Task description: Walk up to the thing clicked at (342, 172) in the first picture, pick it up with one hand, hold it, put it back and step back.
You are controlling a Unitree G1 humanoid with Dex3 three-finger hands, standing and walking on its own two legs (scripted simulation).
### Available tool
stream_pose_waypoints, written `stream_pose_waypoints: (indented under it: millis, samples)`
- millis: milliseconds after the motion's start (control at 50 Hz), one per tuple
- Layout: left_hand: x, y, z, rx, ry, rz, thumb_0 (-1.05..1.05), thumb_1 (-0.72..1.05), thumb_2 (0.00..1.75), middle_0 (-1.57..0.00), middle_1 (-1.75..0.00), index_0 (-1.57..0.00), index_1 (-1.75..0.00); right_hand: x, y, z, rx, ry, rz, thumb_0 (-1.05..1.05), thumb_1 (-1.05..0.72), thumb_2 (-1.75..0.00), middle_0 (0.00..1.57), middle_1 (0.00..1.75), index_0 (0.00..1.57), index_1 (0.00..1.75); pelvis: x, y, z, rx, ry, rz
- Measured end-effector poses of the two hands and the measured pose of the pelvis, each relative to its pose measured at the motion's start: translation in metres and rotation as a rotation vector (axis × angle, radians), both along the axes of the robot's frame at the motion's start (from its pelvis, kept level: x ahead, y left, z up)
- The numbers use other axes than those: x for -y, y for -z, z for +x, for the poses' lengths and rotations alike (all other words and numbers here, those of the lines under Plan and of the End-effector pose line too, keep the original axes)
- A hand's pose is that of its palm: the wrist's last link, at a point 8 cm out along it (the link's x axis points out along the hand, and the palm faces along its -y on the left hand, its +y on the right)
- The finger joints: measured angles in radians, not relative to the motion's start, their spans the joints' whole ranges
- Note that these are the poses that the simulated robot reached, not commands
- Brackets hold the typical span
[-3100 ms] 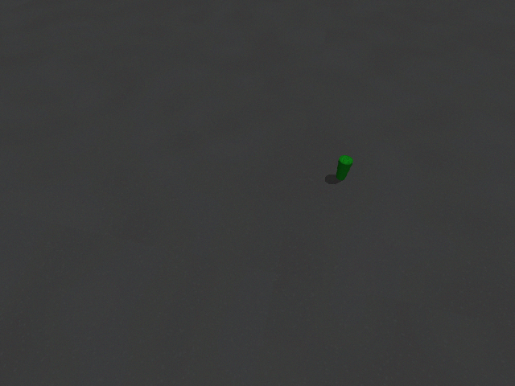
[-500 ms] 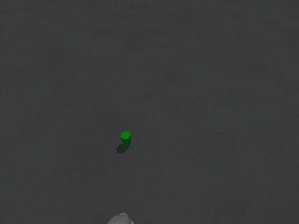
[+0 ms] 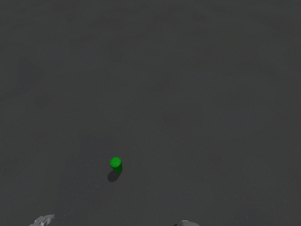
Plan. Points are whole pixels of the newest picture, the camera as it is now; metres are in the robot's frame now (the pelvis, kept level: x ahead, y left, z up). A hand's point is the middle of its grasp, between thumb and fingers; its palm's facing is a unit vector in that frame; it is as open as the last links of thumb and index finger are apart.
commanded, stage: walk up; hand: left
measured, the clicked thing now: (117, 166) +0.57 +0.25 -0.69
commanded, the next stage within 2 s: stand in 1.98 s
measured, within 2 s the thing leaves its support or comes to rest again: neither
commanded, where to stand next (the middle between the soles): +0.23 +0.03 m, yaw +2 degrees
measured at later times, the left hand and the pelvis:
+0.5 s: hand (54, 221) +0.17 +0.31 -0.16, palm faces -0.01 -0.94 -0.35, open 7.4 cm; pelvis +0.13 +0.03 +0.00, yaw +1 degrees
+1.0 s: hand (71, 183) +0.27 +0.27 -0.13, palm faces +0.00 -0.94 -0.35, open 7.4 cm; pelvis +0.18 +0.02 +0.01, yaw +1 degrees
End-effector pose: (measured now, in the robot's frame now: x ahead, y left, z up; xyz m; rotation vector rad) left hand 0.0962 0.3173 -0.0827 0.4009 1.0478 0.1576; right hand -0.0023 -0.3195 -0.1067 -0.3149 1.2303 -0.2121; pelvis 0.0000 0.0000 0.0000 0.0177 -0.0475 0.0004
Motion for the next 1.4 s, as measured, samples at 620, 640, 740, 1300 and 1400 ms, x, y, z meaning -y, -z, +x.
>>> stream_pose_waypoints:
  millis: [620,640,740,1300,1400]
  samples:
    - [-0.029,0.035,0.092,-0.17,-0.105,-0.042,0.01,0.91,0.9,-0.2,-0.3,-0.2,-0.3,-0.04,-0.022,0.223,0.096,-0.086,-0.067,0.0,-0.91,-0.9,0.21,0.3,0.21,0.3,-0.032,-0.003,0.15,-0.008,-0.006,-0.023]
    - [-0.028,0.034,0.096,-0.169,-0.106,-0.036,0.01,0.91,0.9,-0.2,-0.3,-0.2,-0.3,-0.039,-0.019,0.226,0.093,-0.085,-0.063,0.0,-0.91,-0.9,0.21,0.3,0.21,0.3,-0.031,-0.002,0.152,-0.008,-0.006,-0.023]
    - [-0.02,0.033,0.108,-0.151,-0.121,-0.003,0.01,0.91,0.9,-0.2,-0.3,-0.2,-0.3,-0.035,0.003,0.244,0.082,-0.063,-0.024,0.0,-0.91,-0.9,0.21,0.3,0.21,0.3,-0.022,0.006,0.161,0.002,-0.007,-0.035]
    - [0.002,0.013,0.186,-0.105,-0.116,-0.079,0.01,0.91,0.9,-0.21,-0.3,-0.21,-0.3,-0.038,-0.015,0.27,0.006,-0.022,-0.01,0.0,-0.91,-0.9,0.2,0.3,0.2,0.3,-0.022,-0.023,0.189,-0.007,-0.015,-0.02]
    - [-0.001,0.014,0.176,-0.134,-0.131,-0.077,0.01,0.91,0.9,-0.2,-0.3,-0.21,-0.3,-0.04,-0.016,0.274,0.007,-0.025,-0.007,0.0,-0.91,-0.9,0.2,0.3,0.2,0.3,-0.023,-0.024,0.191,-0.009,-0.016,-0.021]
